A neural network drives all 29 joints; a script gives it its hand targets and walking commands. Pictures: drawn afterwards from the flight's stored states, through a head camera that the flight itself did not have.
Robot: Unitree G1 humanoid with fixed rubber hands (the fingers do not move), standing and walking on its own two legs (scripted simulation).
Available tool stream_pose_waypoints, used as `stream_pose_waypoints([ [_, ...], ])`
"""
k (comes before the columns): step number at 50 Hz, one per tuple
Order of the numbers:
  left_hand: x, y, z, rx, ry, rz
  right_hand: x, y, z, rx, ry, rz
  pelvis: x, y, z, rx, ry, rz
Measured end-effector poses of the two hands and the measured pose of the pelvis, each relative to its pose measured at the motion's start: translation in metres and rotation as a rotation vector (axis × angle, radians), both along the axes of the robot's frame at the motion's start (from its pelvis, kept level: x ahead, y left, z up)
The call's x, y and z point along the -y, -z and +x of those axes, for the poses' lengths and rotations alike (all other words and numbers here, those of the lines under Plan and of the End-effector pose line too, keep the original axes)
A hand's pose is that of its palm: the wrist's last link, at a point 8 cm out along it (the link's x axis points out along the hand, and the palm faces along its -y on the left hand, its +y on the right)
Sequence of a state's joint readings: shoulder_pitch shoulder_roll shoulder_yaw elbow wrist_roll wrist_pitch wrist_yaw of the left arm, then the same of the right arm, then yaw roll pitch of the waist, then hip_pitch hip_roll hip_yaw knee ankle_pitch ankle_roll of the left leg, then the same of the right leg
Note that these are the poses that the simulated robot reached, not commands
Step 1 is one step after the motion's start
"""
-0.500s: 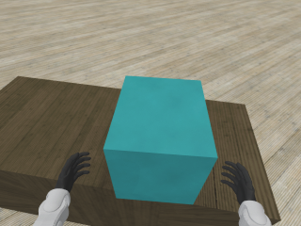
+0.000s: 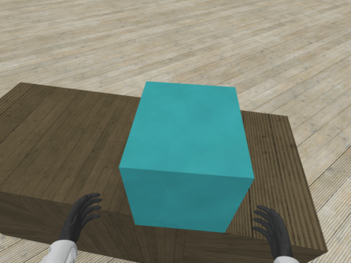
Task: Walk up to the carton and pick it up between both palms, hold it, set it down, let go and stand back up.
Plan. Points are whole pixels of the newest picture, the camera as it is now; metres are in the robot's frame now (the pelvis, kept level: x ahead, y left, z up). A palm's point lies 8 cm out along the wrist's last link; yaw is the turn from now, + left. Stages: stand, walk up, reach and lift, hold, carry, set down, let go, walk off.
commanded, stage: set down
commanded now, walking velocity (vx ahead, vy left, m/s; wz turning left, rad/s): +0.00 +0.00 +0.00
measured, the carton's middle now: (185, 156) +0.44 -0.01 -0.02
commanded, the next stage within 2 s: let go in 1.08 s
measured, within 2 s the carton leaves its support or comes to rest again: neither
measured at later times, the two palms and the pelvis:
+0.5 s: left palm (78, 245) +0.19 +0.23 -0.05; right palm (277, 258) +0.19 -0.22 -0.06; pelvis +0.02 -0.01 +0.01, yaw +0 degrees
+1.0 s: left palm (81, 261) +0.17 +0.22 -0.07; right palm out of the picture +0.16 -0.23 -0.08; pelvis +0.01 -0.01 +0.01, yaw -1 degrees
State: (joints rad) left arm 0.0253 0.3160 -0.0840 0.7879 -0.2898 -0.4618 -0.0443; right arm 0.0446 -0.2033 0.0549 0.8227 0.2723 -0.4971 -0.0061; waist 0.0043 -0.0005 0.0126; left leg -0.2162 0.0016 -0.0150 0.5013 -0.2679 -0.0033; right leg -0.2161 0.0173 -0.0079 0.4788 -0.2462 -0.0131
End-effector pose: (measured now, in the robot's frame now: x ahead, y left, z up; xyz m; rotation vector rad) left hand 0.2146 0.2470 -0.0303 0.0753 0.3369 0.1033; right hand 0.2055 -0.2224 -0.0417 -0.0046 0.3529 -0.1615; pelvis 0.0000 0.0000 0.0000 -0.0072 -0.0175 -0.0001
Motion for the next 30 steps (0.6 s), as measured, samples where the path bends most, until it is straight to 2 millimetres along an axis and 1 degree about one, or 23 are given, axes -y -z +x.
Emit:
stream_pose_waypoints([
  [10, 0.003, 0.015, -0.018, -0.103, -0.017, 0.012, 0.007, 0.013, -0.017, -0.099, 0.01, -0.017, 0.002, -0.002, 0.007, 0.014, 0.004, 0.0],
  [15, 0.003, 0.023, -0.02, -0.167, -0.025, 0.015, 0.004, 0.019, -0.017, -0.15, -0.008, -0.026, 0.004, -0.003, 0.009, 0.016, 0.002, 0.003],
  [22, 0.01, 0.023, -0.02, -0.216, -0.005, 0.033, -0.002, 0.021, -0.015, -0.18, -0.035, -0.04, 0.006, -0.005, 0.017, 0.029, 0.005, 0.002],
  [30, 0.018, 0.028, -0.029, -0.301, -0.005, 0.031, 0.002, 0.022, -0.021, -0.218, -0.039, -0.065, 0.006, -0.007, 0.022, 0.046, 0.01, 0.0],
])
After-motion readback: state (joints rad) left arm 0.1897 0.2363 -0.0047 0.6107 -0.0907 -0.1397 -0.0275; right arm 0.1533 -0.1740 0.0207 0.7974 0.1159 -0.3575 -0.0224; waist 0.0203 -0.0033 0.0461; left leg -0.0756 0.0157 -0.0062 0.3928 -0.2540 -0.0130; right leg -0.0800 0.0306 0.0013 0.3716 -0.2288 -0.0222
